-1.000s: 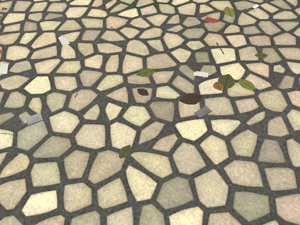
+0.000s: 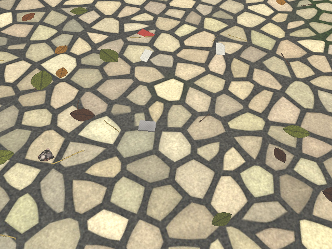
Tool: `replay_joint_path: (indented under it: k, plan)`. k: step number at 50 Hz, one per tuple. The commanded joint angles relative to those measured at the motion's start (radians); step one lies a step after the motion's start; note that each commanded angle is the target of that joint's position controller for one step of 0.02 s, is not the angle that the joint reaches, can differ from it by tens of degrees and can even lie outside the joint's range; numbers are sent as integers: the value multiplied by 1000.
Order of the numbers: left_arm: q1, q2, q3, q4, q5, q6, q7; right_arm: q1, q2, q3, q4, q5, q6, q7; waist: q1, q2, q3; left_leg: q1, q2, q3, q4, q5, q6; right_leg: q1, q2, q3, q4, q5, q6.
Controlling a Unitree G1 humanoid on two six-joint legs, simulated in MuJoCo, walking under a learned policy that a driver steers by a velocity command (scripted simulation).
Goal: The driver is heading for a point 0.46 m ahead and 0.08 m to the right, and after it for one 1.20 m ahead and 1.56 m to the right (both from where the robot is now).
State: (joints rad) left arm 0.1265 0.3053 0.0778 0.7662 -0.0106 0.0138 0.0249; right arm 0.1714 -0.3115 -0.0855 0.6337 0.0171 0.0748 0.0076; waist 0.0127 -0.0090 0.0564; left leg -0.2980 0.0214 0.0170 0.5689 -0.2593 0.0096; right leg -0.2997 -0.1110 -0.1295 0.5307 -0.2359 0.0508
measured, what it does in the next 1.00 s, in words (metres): walks ahead: right foot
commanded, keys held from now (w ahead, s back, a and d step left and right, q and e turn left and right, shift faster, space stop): no key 0.54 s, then w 0.46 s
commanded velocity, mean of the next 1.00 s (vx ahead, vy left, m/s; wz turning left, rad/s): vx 0.13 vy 0.00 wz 0.13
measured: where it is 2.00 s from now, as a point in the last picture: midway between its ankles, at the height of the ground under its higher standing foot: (178, 224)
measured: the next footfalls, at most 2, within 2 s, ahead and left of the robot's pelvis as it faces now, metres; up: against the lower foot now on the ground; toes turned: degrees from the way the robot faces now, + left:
right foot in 0.40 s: +0.06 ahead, -0.12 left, +0.00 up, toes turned +5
right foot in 1.22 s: +0.43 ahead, -0.09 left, +0.00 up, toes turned +1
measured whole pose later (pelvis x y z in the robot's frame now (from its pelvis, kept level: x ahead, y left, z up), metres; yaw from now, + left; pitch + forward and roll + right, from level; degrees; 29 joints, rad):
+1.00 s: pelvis +0.12 +0.03 +0.01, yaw +5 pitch +2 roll +0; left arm 0.13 0.29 0.05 0.80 -0.02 -0.08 -0.03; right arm 0.46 -0.23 -0.05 0.90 0.01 -0.07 0.00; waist -0.06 -0.03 0.01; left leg -0.01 -0.03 -0.01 0.27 -0.29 0.04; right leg -0.59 -0.07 -0.02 0.97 -0.25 -0.03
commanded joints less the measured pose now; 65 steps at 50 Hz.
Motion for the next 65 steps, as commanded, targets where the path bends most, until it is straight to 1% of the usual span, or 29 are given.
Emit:
replay_joint_path:
  k: [1, 2, 3, 4, 6, 9, 16, 19, 21, 23, 27, 30, 32, 36, 39, 40, 41, 42, 44, 47, 51, 56, 58, 60, 61, 62, 63, 64, 65]
  plan:
    - [36, 46, 3, -62, 57, -8, -15, 100, -250, -67, -65, -12, -14, -26, 8, 339, -135, 351, 319, -457, -183, 619, 221, -344, 47, -26, 418, -440, 30]
    - [-64, 98, 20, -94, 32, -15, -2, 127, -236, -60, -70, -53, -38, -14, -85, 267, -194, 226, 384, -517, -233, 531, 352, -362, 80, 131, 576, -459, 25]
    - [-84, 129, 32, -90, 6, -11, 5, 86, -206, -49, -59, -55, -57, -11, -61, 185, -143, 188, 317, -422, -246, 430, 310, -364, 57, 159, 630, -376, 11]
    - [-59, 129, 36, -72, 4, -6, 11, 26, -170, -39, -53, -39, -68, -14, -29, 157, -118, 167, 257, -349, -244, 359, 248, -363, 47, 170, 616, -288, 1]
    - [-12, 124, 40, -36, 19, 3, 19, -36, -118, -14, -53, -21, -72, -25, -1, 146, -122, 136, 203, -271, -237, 402, 204, -307, 48, 167, 621, -177, 16]
    - [15, 94, 31, -26, 8, 2, 12, -34, -77, 6, -38, -32, -78, -34, 8, 141, -146, 150, 177, -225, -237, 433, 208, -238, 54, 167, 548, -100, 29]
    - [-16, 77, 8, -30, 5, -1, -2, -22, -96, 6, 16, -31, -69, -22, -36, 148, -98, 123, 185, -281, -227, 300, 227, -50, 60, 145, 149, -146, 23]
    - [43, 61, -1, -3, 20, -15, -10, -30, -58, 24, 48, -15, -72, -17, 15, 95, -92, 75, 140, -271, -191, 266, 162, 128, 61, 148, -160, 136, -10]
    - [43, 170, 18, 6, 27, -21, -6, 50, -52, 23, 62, -38, -91, -9, -62, -73, -127, 23, 27, -179, -154, 124, 73, 225, -37, 226, -84, 375, -72]
    - [11, 84, 0, 9, 20, -27, -19, -25, -62, 22, 73, -39, -88, -11, -19, -83, -109, 101, -10, -128, -136, 81, 31, 109, -4, 214, -110, 152, -89]
    - [17, 70, -11, 34, 24, -46, -18, -37, -45, 19, 89, -31, -62, -23, -12, -57, -85, 111, 2, -139, -130, 151, 48, 85, 20, 191, -114, 124, -56]
    - [53, 90, -7, 57, 9, -39, -8, -8, -45, 12, 116, -19, -58, -28, -5, -42, -49, 39, -44, -100, -100, -243, 63, 48, 40, 194, -124, -285, -95]
    - [78, 97, -8, 53, 0, -46, 1, -5, -38, 11, 113, -8, -78, -28, 5, -53, 38, -81, -45, -96, -64, -375, 75, 17, -4, 280, -170, -486, -147]
    - [132, 153, 9, 69, -12, -70, 1, -18, -2, 13, 108, 6, -142, -9, -1, -163, 72, -139, -36, -10, 85, -168, 71, 62, -207, 573, -318, -514, -272]
    - [-12, 97, -7, 17, -18, -66, -11, 164, -40, -7, 189, 10, -157, 0, -105, -91, 31, 194, -10, -65, -133, -103, 113, -113, -65, 340, -179, -266, -171]
    - [-56, 37, -24, -15, -14, -79, -13, 260, -106, -27, 222, 7, -160, -5, -126, 87, 13, 325, 101, -297, -240, -187, 168, -245, 65, 165, 80, -125, -96]
    - [-64, 47, -23, -47, -13, -102, -10, 326, -187, -49, 225, 2, -164, 5, -147, 280, -12, 466, 276, -609, -348, -105, 272, -417, 141, 103, 337, -169, -59]
    - [-59, 91, -8, -43, -20, -115, -11, 326, -132, -30, 220, -12, -173, 6, -134, 213, -7, 520, 329, -667, -339, 26, 314, -548, 118, 175, 528, -325, -65]
    - [-18, 70, -12, -25, -33, -125, -28, 295, -82, -12, 208, -16, -181, 4, -90, 93, -23, 562, 300, -518, -317, 115, 269, -638, 49, 204, 634, -212, -108]
    - [-69, 35, -18, -40, -17, -120, -58, 284, -31, 13, 218, -13, -159, 2, -74, 90, 0, 483, 228, -315, -368, 316, 201, -593, 1, 156, 519, -57, -102]
    - [-193, -26, -46, -89, -5, -113, -80, 268, -77, 12, 214, -9, -147, -23, -89, 80, 38, 277, 153, -153, -440, 315, 182, -397, 49, 81, 206, 158, -48]
    - [-245, 38, -35, -121, -21, -105, -81, 293, -113, 0, 244, 1, -158, -24, -74, 118, 70, 296, 212, -90, -469, 316, 151, -268, 76, 93, 21, 273, -92]
    - [-198, 68, -21, -115, -17, -103, -84, 277, -123, -6, 247, -5, -154, -24, -32, 123, 15, 371, 224, -41, -366, 600, 121, -194, 107, 79, 20, 226, -136]
    - [20, 120, 15, -53, -17, -92, -77, 262, -127, -9, 239, -19, -135, -31, 80, 123, -131, 362, 185, 33, -70, 900, 78, 76, 178, 37, 32, 176, -185]
    - [166, 157, 35, -17, -19, -83, -68, 270, -118, -4, 220, -30, -130, -40, 136, 83, -209, 178, 160, 53, 171, 777, 46, 329, 128, 132, 54, 161, -215]
    - [269, 262, 58, -8, -6, -81, -64, 379, 2, 34, 182, -40, -147, -27, 82, -189, -362, -227, -4, 49, 617, 200, -28, 697, -144, 664, -25, -78, -400]
    - [264, 195, 38, -4, -13, -80, -67, 351, -13, 37, 196, -22, -184, -12, 91, -200, -439, -368, -72, -117, 778, -268, -16, 724, -222, 1002, -253, -290, -435]
    - [191, 156, 25, -15, -7, -86, -64, 229, -95, 14, 154, 19, -206, -3, 90, -159, -251, -475, -17, -145, 829, -210, 3, 585, -198, 888, -287, -309, -377]
    - [124, 136, 19, -32, -1, -91, -62, 156, -108, 16, 130, 25, -220, -6, 63, -63, -157, -455, 31, -129, 778, -120, 21, 422, -162, 753, -299, -217, -347]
